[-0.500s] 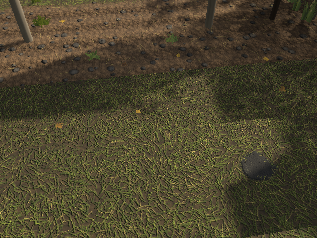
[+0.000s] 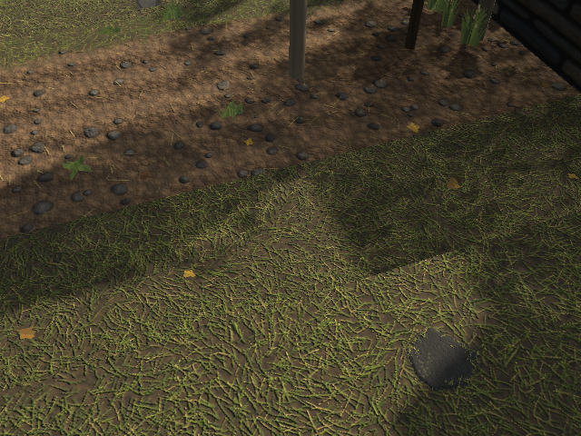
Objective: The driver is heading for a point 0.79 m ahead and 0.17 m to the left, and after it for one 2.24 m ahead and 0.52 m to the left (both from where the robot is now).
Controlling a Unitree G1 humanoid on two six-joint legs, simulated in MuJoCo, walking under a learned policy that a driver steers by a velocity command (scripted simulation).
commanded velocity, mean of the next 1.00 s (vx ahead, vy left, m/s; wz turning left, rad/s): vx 0.50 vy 0.00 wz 0.39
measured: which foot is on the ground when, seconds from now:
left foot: down 0.00-0.16, up 0.18-0.52, down 0.54-0.92, up 0.94-1.00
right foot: up 0.00-0.14, down 0.16-0.56, up 0.58-0.90, down 0.92-1.00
